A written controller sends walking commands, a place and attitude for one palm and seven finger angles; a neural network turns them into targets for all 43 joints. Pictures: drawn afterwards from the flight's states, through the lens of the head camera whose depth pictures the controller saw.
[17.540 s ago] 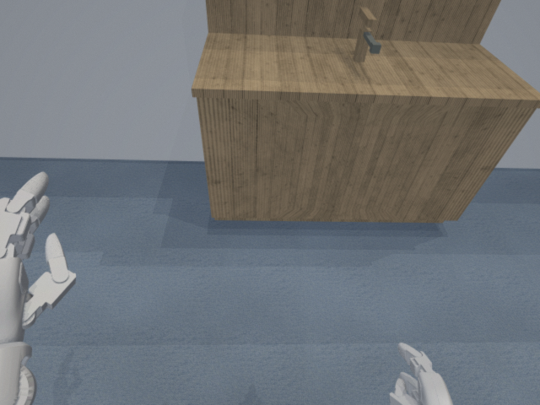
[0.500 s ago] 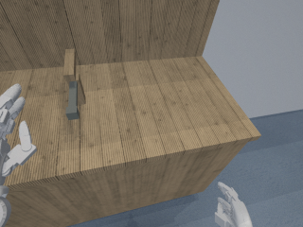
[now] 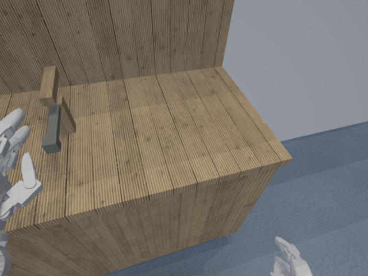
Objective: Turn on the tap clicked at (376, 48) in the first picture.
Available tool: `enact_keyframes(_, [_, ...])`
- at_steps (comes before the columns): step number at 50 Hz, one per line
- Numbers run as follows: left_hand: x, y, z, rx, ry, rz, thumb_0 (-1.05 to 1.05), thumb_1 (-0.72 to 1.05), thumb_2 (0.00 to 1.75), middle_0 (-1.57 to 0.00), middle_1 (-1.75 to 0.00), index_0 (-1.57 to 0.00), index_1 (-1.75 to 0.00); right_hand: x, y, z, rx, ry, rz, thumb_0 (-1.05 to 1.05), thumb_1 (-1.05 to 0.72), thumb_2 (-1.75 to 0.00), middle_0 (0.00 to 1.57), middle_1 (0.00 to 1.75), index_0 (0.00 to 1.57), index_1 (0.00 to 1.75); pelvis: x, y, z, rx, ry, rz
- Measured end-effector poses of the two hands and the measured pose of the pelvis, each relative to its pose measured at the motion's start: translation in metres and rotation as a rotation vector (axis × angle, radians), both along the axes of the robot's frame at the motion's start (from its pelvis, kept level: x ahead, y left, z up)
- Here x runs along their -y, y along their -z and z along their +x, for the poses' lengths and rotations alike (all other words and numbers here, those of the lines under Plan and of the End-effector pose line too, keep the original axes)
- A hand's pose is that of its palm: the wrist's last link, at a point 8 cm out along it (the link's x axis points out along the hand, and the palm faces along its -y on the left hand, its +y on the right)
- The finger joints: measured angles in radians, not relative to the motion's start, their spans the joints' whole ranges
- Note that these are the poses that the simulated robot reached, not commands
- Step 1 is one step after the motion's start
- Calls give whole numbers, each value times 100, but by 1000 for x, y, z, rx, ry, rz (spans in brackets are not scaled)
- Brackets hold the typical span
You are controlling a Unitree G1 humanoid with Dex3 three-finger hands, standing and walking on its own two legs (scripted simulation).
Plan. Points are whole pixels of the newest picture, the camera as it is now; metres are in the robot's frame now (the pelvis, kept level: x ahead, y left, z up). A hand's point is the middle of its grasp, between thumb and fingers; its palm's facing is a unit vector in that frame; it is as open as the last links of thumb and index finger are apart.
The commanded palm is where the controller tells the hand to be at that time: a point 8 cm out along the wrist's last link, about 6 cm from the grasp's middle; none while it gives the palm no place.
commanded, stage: come to a stop and stand still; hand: left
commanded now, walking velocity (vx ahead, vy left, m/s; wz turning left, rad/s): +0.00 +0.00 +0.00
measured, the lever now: (51, 144) +0.35 +0.33 +0.08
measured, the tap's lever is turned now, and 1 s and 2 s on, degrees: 0 0 0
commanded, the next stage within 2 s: look again from close up in 0.96 s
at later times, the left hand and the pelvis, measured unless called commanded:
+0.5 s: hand (15, 190) +0.20 +0.28 +0.16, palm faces +0.40 -0.87 -0.29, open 7.4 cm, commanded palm +0.16 +0.31 +0.18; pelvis +0.01 +0.02 +0.01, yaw +2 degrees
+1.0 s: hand out of the picture +0.21 +0.31 +0.17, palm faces +0.37 -0.86 -0.35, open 7.4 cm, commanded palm +0.16 +0.34 +0.18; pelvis +0.00 +0.06 +0.01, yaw +1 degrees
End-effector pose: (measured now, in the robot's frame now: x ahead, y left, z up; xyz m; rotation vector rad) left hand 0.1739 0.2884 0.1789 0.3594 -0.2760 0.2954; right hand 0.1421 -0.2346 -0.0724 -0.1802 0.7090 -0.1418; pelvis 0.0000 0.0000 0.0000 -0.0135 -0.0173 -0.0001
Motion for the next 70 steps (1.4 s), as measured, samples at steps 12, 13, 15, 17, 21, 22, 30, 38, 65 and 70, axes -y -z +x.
enact_keyframes(12, [7,-9,4,-13,-16,33,2,89,90,-21,-30,-21,-30,-3,-1,31,48,-23,26,1,-91,-90,20,30,20,30,1,-3,11,18,-23,4])
enact_keyframes(13, [5,-10,3,-15,-22,37,2,89,90,-21,-30,-21,-30,-5,-2,34,55,-24,29,1,-91,-90,20,30,20,30,0,-4,11,20,-24,4])
enact_keyframes(15, [-1,-10,0,-22,-38,40,2,89,90,-21,-30,-21,-30,-9,-5,41,69,-28,33,1,-91,-90,20,30,20,30,-3,-4,11,24,-27,5])
enact_keyframes(17, [-8,-8,-4,-29,-57,31,2,89,90,-21,-30,-21,-30,-14,-8,47,81,-38,34,1,-91,-90,20,30,20,30,-6,-5,11,27,-31,5])
enact_keyframes(21, [-20,-1,-10,-44,-88,-2,2,89,90,-21,-30,-21,-30,-27,-14,54,100,-68,26,1,-91,-90,20,30,20,30,-14,-6,10,31,-34,3])
enact_keyframes(22, [-23,1,-11,-47,-93,-11,2,89,90,-21,-30,-21,-30,-30,-16,55,102,-77,23,1,-91,-90,20,30,20,30,-16,-7,9,32,-35,2])
enact_keyframes(30, [-38,2,-10,-25,-81,-25,2,89,90,-21,-30,-21,-30,-58,-22,54,95,-133,1,1,-91,-90,20,30,20,30,-35,-9,4,29,-36,-3])
enact_keyframes(38, [-54,-7,-5,3,-54,23,2,89,90,-21,-30,-21,-30,-78,-19,40,63,-124,9,1,-90,-90,21,30,20,30,-52,-10,1,14,-26,-4])
enact_keyframes(65, [-55,-36,45,167,-2,155,2,90,90,-20,-30,-20,-30,-64,-16,30,46,-99,-23,1,-90,-90,21,30,20,30,-58,-4,15,-25,34,-8])
enact_keyframes(70, [-45,9,53,-36,71,99,2,89,90,-21,-30,-21,-30,-54,-10,25,-21,-44,-47,1,-90,-90,21,30,20,30,-61,-6,28,-40,36,2])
